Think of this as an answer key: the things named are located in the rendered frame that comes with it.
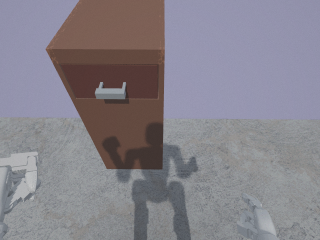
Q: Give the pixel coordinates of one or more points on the drawer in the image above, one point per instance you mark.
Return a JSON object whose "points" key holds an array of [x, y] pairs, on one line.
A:
{"points": [[141, 79]]}

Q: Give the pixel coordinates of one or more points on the handle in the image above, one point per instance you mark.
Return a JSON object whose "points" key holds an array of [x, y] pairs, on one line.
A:
{"points": [[110, 93]]}

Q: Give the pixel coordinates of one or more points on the robot left hand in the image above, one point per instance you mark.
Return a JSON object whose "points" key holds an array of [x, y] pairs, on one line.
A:
{"points": [[22, 169]]}

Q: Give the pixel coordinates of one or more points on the cabinet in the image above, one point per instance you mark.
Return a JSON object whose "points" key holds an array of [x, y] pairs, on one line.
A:
{"points": [[127, 133]]}

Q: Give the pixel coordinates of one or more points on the robot right hand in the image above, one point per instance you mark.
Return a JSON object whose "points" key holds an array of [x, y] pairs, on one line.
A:
{"points": [[259, 222]]}

